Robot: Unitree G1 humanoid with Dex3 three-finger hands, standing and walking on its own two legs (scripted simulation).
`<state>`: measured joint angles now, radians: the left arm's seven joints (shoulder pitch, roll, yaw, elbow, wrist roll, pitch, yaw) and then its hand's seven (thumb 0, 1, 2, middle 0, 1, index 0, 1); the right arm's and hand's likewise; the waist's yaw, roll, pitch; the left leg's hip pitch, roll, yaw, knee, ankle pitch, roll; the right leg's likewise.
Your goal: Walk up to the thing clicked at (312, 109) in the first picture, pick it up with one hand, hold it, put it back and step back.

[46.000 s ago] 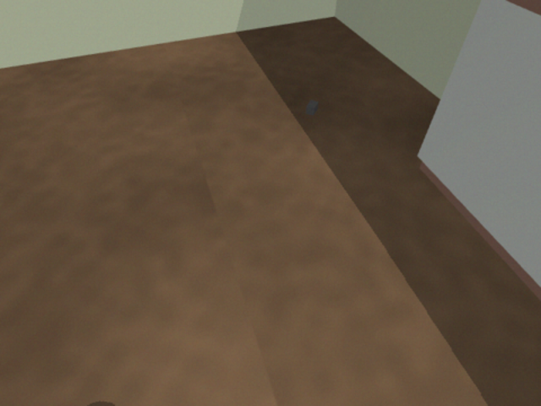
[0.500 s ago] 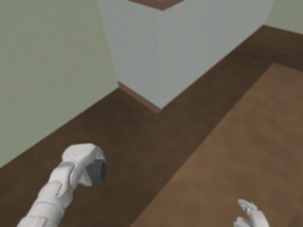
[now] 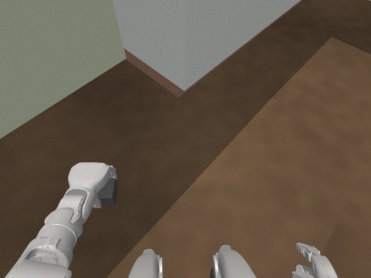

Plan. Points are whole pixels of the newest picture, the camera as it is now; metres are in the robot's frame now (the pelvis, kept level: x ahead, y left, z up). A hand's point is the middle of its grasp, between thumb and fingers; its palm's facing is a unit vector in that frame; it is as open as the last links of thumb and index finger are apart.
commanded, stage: crouch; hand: left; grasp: from above
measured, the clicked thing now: (98, 191) +0.35 +0.23 -0.13
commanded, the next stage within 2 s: lower in 1.40 s
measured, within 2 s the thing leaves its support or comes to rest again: neither
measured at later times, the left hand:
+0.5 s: hand (115, 204) +0.37 +0.24 -0.34, palm faces -0.48 +0.02 -0.88, open 8.1 cm
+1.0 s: hand (119, 205) +0.40 +0.26 -0.46, palm faces -0.45 +0.00 -0.90, open 8.1 cm
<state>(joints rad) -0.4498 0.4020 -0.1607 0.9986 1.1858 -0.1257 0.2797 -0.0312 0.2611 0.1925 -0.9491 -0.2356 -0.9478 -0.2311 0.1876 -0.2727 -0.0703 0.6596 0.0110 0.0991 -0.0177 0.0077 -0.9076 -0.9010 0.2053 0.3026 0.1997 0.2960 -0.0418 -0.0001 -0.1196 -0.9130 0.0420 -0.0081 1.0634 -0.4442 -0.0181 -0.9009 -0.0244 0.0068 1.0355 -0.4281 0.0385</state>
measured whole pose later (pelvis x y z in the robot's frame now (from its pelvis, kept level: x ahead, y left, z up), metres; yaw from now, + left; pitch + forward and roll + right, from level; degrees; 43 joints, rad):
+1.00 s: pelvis -0.05 +0.00 -0.29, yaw -3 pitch +36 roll -6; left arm -0.84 0.63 0.08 1.31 1.28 -0.22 0.38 -0.03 0.27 0.18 -0.94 -0.25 -0.94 -0.24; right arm 0.14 -0.26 -0.02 0.74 -0.12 -0.06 0.12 0.00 -0.91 -0.90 0.21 0.30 0.20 0.30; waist -0.18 0.01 -0.12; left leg -2.12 0.02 -0.12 2.18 -0.69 -0.02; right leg -2.07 -0.01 -0.02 2.11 -0.67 0.05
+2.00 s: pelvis -0.05 +0.01 -0.38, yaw -6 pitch +33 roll -8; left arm -0.91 0.76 0.14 1.51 1.35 -0.29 0.50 -0.03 0.25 0.19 -0.96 -0.23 -0.96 -0.22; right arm 0.12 -0.28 0.04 0.78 -0.18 -0.08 0.16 0.00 -0.92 -0.90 0.21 0.30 0.20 0.30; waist -0.25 -0.04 -0.02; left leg -2.34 0.00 -0.17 2.47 -0.70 -0.03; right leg -2.27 0.01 -0.04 2.37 -0.67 0.07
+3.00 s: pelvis -0.05 +0.01 -0.41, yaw -10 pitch +28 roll -13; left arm -0.94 0.91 0.19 1.71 1.38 -0.29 0.63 -0.03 0.23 0.21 -0.98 -0.21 -0.98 -0.21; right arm 0.08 -0.29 0.17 0.77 -0.30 -0.18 0.27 0.00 -0.91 -0.90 0.21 0.30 0.20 0.30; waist -0.33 -0.09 0.07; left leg -2.37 -0.01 -0.24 2.60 -0.74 -0.02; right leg -2.27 0.04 -0.08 2.44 -0.68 0.08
